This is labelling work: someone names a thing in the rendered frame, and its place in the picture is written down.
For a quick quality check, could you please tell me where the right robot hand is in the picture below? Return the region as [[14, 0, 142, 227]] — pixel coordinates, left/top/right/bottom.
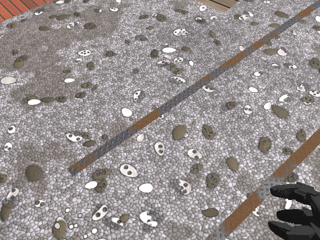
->
[[268, 182, 320, 240]]

